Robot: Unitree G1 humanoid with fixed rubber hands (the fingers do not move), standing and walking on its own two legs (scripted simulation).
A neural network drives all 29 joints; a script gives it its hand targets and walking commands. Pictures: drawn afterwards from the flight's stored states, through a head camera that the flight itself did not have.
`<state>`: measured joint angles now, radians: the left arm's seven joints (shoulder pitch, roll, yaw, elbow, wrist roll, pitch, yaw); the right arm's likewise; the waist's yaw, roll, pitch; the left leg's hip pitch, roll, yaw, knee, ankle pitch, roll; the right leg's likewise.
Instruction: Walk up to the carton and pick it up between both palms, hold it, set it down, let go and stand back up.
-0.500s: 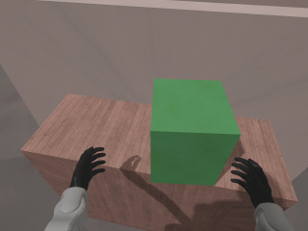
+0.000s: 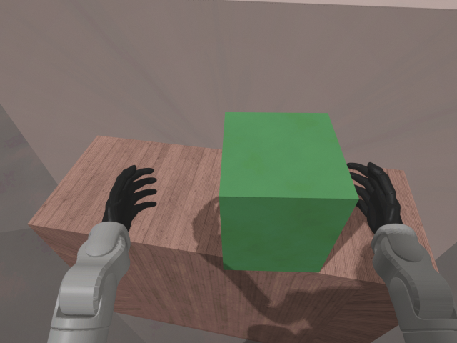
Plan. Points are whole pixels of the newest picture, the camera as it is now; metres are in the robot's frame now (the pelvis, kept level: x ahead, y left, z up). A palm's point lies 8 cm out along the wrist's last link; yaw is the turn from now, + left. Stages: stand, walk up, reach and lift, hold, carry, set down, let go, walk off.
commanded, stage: reach and lift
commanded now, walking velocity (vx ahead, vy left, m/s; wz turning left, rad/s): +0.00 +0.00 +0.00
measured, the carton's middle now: (273, 194) +0.41 -0.05 +0.03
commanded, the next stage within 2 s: none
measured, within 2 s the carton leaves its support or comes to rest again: neither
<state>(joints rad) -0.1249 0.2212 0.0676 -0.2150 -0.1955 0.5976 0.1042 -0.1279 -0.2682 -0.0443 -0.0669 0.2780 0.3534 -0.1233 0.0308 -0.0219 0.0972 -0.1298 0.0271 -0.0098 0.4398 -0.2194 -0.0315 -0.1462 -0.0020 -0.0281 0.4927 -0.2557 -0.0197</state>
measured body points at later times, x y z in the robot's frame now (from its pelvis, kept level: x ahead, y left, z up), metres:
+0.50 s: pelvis +0.00 +0.00 +0.00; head +0.01 +0.00 +0.45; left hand +0.38 +0.19 +0.16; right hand +0.39 -0.21 +0.16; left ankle +0.02 +0.15 -0.74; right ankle +0.01 -0.10 -0.74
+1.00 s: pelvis -0.01 +0.01 +0.00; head +0.02 +0.01 +0.45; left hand +0.41 +0.21 +0.14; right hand +0.42 -0.20 +0.13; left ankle +0.02 +0.15 -0.74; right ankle +0.01 -0.10 -0.74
